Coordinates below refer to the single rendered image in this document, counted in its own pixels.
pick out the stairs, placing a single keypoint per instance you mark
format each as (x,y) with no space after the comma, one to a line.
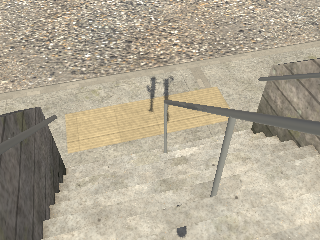
(269,190)

